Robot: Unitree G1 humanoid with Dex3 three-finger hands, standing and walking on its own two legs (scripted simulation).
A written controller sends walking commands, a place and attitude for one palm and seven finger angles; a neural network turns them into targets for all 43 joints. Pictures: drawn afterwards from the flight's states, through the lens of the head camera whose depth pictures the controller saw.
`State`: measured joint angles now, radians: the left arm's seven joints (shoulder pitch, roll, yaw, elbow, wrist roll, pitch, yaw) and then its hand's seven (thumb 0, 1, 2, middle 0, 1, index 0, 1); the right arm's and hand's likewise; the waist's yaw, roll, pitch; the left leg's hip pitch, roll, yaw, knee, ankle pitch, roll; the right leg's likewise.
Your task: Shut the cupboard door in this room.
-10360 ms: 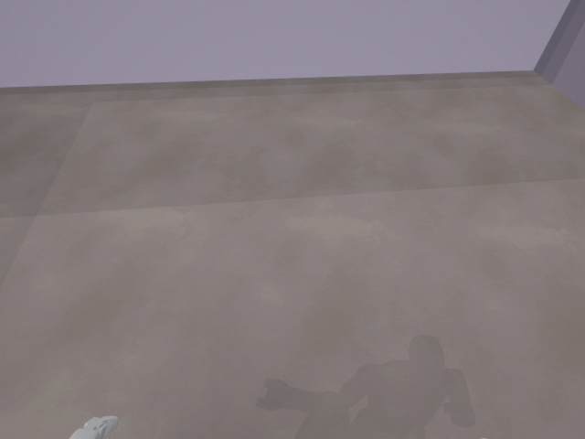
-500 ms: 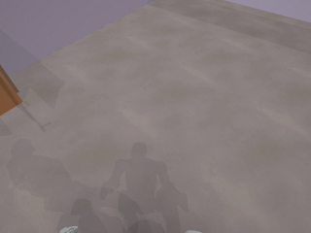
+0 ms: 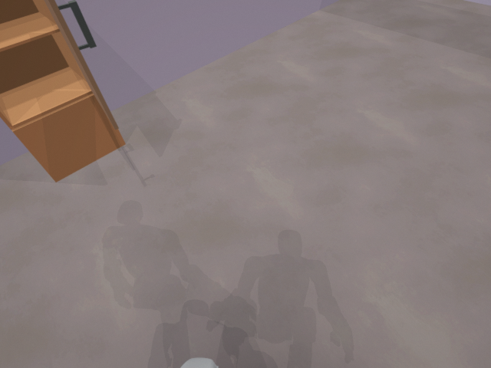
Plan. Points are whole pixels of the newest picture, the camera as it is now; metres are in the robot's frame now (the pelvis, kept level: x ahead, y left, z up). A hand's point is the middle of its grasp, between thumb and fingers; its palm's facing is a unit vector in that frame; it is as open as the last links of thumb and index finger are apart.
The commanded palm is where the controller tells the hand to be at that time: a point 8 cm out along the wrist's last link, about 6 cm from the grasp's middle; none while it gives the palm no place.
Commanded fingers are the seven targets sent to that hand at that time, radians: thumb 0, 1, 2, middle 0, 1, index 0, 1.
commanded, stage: turn or walk to find it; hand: left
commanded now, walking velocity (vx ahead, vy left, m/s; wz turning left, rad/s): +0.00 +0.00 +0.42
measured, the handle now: (77, 26) +1.17 +0.67 +0.07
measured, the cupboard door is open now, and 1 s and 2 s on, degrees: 81 81 81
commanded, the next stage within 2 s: stand and wait in 0.16 s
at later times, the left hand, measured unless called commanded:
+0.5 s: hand out of the picture -0.03 +0.26 -0.18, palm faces +0.20 -0.96 -0.22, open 7.3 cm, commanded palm none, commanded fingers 0.00 0.90 0.90 -0.20 -0.30 -0.20 -0.30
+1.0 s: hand out of the picture -0.07 +0.24 -0.17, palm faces +0.33 -0.91 -0.24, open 7.3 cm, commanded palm none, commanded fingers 0.00 0.90 0.90 -0.20 -0.30 -0.20 -0.30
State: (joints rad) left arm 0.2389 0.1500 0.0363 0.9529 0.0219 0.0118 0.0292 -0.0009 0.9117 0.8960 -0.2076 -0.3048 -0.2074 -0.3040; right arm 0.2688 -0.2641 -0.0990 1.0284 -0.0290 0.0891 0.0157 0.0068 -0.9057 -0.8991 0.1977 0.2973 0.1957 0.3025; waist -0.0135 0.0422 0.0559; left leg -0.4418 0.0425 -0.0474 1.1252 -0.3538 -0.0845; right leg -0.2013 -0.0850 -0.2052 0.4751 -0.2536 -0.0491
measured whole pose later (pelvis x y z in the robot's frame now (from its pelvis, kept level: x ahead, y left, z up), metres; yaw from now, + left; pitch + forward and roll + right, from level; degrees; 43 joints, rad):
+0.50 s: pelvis -0.02 +0.06 +0.00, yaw +7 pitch -2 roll +0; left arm 0.25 0.21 0.04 1.05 0.02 0.05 0.02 0.00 0.91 0.90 -0.20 -0.30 -0.20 -0.30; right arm 0.14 -0.15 -0.02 1.01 -0.01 0.00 -0.02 0.00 -0.91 -0.90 0.20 0.30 0.20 0.30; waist 0.04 -0.03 0.04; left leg -0.14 -0.01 0.07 0.43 -0.25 0.04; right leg -0.36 -0.09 -0.03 0.90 -0.42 0.08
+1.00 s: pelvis -0.06 +0.04 -0.01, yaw +18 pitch -1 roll +1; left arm 0.22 0.18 0.05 0.99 0.04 0.02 0.03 0.00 0.91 0.90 -0.21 -0.30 -0.21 -0.30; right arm 0.24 -0.22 -0.08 1.05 -0.02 0.07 0.01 0.01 -0.91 -0.90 0.20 0.30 0.20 0.30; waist -0.01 0.00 0.08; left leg -0.35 0.05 0.04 0.86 -0.46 -0.06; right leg -0.22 -0.14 -0.21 0.55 -0.29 0.01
